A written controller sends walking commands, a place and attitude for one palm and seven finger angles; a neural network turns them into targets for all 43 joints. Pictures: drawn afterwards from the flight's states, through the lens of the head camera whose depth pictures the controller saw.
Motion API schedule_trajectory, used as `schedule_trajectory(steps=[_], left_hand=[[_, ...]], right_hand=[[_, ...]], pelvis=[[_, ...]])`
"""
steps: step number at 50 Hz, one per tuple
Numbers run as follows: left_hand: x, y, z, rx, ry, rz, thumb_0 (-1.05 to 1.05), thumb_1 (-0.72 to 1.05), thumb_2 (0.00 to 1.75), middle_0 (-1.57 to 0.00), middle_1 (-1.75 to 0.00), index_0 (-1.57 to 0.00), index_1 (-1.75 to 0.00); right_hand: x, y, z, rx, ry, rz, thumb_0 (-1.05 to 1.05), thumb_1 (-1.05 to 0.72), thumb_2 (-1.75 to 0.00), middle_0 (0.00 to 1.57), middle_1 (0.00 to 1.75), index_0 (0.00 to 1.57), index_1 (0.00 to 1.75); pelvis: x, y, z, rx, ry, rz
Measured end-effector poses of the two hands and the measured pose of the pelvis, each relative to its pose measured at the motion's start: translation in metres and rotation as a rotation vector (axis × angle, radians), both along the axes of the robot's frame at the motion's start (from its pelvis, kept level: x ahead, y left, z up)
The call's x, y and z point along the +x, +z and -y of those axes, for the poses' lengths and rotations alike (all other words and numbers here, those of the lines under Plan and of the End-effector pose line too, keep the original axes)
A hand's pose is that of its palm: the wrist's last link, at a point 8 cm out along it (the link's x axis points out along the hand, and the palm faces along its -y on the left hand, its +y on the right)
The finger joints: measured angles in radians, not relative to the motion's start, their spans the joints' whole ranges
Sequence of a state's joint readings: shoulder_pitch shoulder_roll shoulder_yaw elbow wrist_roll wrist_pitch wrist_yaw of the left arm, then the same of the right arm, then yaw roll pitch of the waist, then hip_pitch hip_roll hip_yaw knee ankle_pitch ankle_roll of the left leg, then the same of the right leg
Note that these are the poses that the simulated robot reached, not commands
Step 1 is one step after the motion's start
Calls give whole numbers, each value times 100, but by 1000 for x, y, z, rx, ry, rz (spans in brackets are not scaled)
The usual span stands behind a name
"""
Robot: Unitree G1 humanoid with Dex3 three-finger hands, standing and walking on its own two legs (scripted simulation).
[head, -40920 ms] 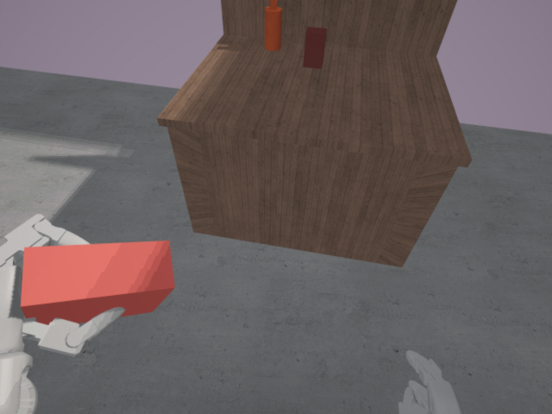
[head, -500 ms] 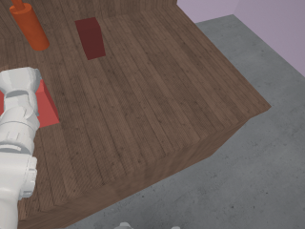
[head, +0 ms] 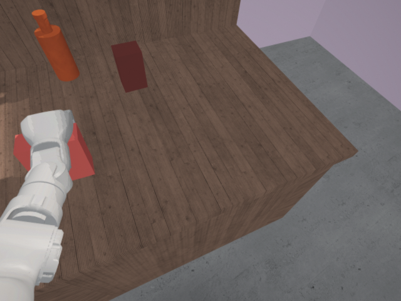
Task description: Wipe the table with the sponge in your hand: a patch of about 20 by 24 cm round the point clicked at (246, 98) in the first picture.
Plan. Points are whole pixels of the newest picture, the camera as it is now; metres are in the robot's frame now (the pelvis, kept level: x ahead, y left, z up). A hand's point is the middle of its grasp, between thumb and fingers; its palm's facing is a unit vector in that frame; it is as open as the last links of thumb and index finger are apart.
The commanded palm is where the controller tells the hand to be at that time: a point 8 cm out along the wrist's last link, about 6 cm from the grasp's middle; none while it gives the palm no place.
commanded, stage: wipe back along the middle lane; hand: left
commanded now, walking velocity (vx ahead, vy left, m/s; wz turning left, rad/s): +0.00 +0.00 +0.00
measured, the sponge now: (62, 162) +0.42 +0.33 -0.03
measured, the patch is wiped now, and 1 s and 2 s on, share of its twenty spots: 0.40 0.50 0.60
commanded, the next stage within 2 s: slide across to the third lane in 1.48 s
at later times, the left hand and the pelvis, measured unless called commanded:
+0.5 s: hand (61, 158) +0.39 +0.30 +0.02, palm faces -0.07 +0.02 -1.00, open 9.7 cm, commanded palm +0.35 +0.26 +0.04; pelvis +0.00 +0.01 +0.00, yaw +1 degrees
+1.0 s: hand (69, 179) +0.35 +0.27 +0.02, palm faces -0.05 +0.01 -1.00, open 9.7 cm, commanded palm +0.30 +0.24 +0.04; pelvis +0.00 -0.01 +0.01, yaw +2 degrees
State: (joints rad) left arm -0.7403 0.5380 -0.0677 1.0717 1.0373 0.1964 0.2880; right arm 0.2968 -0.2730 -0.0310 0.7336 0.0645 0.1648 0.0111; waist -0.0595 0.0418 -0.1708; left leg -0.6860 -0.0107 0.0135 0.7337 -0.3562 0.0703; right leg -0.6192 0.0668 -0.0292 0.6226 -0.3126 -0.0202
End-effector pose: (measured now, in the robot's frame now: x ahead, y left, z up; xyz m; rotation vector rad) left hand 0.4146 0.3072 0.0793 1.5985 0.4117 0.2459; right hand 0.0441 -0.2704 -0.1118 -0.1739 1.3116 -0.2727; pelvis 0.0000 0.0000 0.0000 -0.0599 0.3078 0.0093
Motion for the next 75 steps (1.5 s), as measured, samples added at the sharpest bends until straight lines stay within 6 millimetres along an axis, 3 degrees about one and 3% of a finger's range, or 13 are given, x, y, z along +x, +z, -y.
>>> schedule_trajectory(steps=[19,31,50,66,75], left_hand=[[-30,-1,14,-3,5,42,-2,-46,112,-69,-145,-70,-150],[-48,-1,23,-8,1,62,-1,-46,112,-69,-145,-70,-150],[-86,0,48,-18,28,64,-1,-45,112,-68,-146,-70,-150],[-123,0,65,-29,29,81,1,-45,111,-68,-146,-70,-150],[-130,-1,67,-42,33,73,1,-45,111,-69,-145,-70,-149]], right_hand=[[43,1,-27,49,63,117,1,-90,-90,20,30,20,30],[62,6,-26,60,74,163,1,-90,-90,20,30,20,30],[121,22,-28,99,160,323,1,-90,-90,20,30,20,30],[126,29,-13,93,160,383,1,-90,-90,20,30,20,30],[119,30,-9,81,157,394,1,-90,-90,20,30,20,30]], pelvis=[[-6,2,-8,6,11,48],[2,6,-7,10,8,77],[4,10,10,30,21,132],[-2,12,21,42,11,174],[-10,12,25,46,8,184]])
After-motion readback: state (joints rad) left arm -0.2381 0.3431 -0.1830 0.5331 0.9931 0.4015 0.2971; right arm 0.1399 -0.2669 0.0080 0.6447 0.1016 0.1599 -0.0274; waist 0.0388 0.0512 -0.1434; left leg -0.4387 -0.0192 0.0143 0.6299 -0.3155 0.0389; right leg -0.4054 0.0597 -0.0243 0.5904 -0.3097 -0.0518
